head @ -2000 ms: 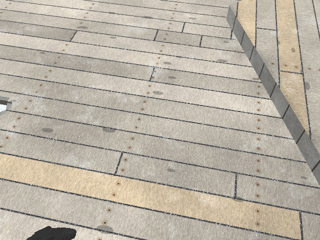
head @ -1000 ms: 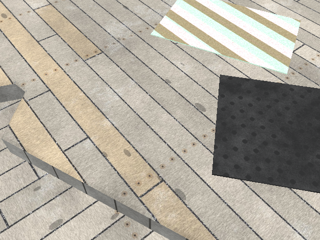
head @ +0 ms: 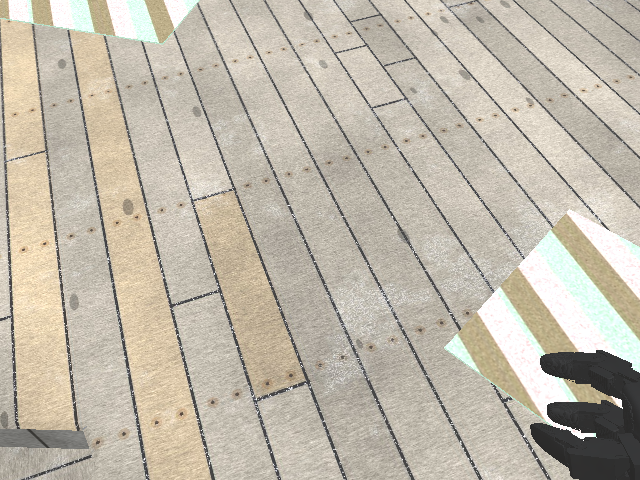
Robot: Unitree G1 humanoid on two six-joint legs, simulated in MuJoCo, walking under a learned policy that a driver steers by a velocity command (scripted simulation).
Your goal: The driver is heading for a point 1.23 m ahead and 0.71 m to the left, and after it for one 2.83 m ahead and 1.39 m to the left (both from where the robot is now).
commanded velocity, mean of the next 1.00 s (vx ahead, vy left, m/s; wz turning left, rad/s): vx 1.00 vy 0.00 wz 0.98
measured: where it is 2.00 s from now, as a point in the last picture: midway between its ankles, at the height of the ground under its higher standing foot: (66, 198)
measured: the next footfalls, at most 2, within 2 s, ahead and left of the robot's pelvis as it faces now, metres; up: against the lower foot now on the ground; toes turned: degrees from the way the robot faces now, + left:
left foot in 0.08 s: +0.24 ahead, +0.03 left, +0.00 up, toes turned +10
right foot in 0.46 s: +0.70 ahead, -0.05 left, +0.00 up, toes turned +31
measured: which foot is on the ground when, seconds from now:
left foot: up 0.00-0.06, down 0.08-0.48, up 0.50-0.92, down 0.94-1.00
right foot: down 0.00-0.04, up 0.06-0.44, down 0.46-0.94, up 0.96-1.00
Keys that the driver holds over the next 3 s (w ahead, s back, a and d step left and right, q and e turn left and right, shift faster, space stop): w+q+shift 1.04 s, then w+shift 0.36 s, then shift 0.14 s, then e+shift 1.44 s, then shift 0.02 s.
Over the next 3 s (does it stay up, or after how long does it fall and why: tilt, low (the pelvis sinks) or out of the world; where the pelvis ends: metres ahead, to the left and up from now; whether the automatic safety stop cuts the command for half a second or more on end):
stays up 1.18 0.84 0.01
